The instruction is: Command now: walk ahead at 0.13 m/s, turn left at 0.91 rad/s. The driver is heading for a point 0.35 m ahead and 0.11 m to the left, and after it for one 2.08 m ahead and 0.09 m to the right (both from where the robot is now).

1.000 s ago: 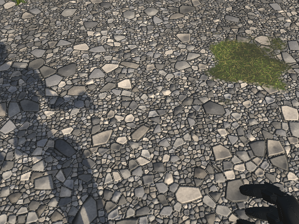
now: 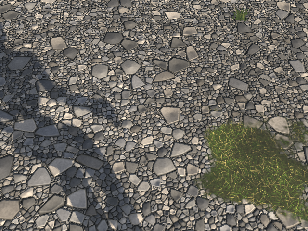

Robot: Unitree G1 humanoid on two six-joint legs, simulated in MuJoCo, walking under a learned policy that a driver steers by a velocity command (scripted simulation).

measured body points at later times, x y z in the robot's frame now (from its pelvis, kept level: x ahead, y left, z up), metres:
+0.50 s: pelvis +0.11 -0.08 +0.03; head +0.15 -0.08 +0.48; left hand +0.12 +0.25 -0.06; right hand +0.42 -0.26 -0.04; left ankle +0.09 +0.03 -0.65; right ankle +0.22 -0.17 -0.71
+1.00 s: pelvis +0.08 -0.07 +0.03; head +0.08 -0.02 +0.48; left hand -0.06 +0.22 -0.09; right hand +0.39 -0.11 -0.03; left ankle +0.01 +0.00 -0.71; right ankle +0.19 -0.17 -0.62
